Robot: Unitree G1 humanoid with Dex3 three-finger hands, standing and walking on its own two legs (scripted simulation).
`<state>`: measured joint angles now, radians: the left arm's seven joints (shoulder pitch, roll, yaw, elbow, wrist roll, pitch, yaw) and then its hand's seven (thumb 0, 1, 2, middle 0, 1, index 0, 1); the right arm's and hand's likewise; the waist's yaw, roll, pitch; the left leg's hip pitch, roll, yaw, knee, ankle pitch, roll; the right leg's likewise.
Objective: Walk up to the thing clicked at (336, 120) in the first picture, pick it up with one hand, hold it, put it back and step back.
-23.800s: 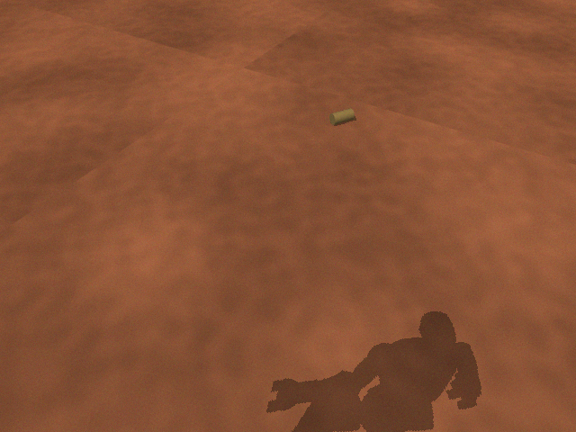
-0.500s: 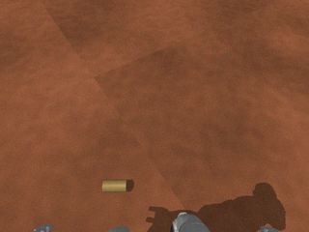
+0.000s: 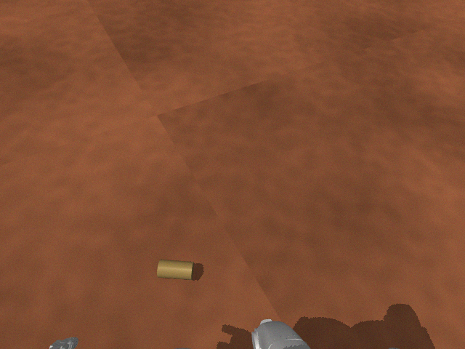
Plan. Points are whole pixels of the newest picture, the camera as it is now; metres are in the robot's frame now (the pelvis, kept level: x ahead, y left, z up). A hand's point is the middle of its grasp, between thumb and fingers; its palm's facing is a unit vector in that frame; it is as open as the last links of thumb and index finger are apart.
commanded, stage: walk up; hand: left
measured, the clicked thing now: (175, 269) +0.47 +0.21 -0.72
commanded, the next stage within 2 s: none
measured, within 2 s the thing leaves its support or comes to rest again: neither
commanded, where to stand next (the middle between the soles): +0.07 -0.01 m, yaw -4 degrees
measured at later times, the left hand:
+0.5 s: hand out of the picture +0.06 +0.29 -0.15, palm faces -0.02 -0.93 -0.38, open 7.4 cm
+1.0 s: hand out of the picture +0.10 +0.24 -0.15, palm faces -0.09 -0.93 -0.36, open 7.4 cm
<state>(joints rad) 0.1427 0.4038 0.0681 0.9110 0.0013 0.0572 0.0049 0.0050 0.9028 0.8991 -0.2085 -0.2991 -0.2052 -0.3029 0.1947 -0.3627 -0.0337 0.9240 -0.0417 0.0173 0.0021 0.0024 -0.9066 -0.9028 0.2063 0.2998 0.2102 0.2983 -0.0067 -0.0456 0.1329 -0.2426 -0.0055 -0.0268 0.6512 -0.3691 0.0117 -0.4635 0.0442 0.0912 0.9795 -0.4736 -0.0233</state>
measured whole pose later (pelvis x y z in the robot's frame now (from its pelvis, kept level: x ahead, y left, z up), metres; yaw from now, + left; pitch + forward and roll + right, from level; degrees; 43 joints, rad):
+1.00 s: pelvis -0.01 -0.01 +0.00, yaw -5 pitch -2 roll +0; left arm 0.15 0.37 0.03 0.96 -0.01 0.01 0.00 0.01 0.90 0.90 -0.21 -0.30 -0.21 -0.30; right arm 0.19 -0.38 -0.03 0.99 0.00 0.01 0.01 0.00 -0.91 -0.90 0.20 0.30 0.21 0.30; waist -0.01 0.00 0.11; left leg -0.34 0.01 -0.03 0.62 -0.24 -0.01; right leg -0.24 -0.01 0.02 0.66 -0.37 0.01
